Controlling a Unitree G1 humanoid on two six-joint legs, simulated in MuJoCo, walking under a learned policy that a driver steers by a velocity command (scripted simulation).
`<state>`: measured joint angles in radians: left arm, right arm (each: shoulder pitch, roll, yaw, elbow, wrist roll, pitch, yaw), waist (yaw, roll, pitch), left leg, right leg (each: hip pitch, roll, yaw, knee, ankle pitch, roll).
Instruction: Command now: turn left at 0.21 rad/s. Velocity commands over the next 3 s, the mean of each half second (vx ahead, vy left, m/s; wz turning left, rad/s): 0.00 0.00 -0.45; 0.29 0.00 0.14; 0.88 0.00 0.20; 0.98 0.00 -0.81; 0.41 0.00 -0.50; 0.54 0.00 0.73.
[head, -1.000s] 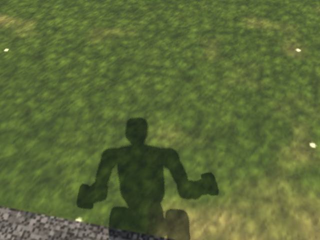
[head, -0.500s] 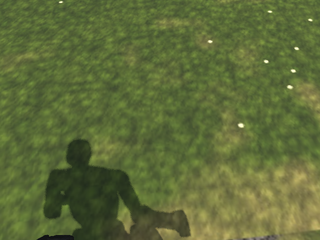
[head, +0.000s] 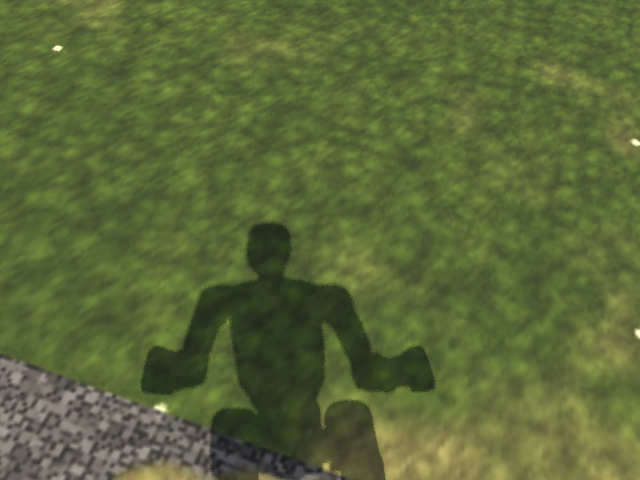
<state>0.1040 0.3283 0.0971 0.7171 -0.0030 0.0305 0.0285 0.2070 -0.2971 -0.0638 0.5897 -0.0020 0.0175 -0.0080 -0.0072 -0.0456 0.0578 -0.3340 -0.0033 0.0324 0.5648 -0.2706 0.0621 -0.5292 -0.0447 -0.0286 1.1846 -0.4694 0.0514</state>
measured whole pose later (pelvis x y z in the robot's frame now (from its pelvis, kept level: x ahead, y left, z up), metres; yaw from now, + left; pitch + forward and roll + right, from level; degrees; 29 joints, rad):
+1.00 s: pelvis +0.12 -0.07 +0.01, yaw -10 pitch +2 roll +0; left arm 0.35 0.27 0.06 0.79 0.04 -0.08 0.00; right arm 0.25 -0.30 -0.10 0.75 -0.03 0.03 0.08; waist 0.02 0.01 -0.03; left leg -0.75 0.09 -0.03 1.06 -0.11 -0.01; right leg 0.07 -0.01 -0.22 0.21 -0.31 -0.01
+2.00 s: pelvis +0.97 -0.06 +0.00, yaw -29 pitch +2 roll +0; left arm 0.46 0.29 0.08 0.90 0.00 -0.08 -0.02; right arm -0.07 -0.23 0.06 0.57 -0.03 -0.07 0.02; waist 0.14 0.00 0.02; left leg -0.70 0.12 -0.11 0.67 0.00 -0.06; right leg 0.02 0.18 0.21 0.33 -0.34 -0.16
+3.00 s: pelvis +1.41 -0.19 +0.00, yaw -20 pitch +3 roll -2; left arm 0.12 0.26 0.03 0.67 0.07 -0.03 -0.04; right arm 0.46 -0.25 -0.05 0.77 -0.02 0.00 0.02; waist -0.09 -0.05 -0.06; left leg -0.23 -0.05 0.00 0.57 -0.40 0.09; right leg -0.61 -0.08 0.00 1.16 -0.27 0.06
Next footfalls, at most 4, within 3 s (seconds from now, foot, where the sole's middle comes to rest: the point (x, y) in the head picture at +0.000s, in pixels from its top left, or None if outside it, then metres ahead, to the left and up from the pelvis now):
0.48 right None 0.02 -0.15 -0.77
1.20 left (280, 471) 0.45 0.04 -0.77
1.68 right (328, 293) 0.86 -0.06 -0.77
2.10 left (322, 157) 1.32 -0.05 -0.77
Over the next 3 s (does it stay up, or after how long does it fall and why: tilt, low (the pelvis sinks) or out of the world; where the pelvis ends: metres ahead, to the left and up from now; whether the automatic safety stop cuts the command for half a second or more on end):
stays up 1.41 -0.19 0.00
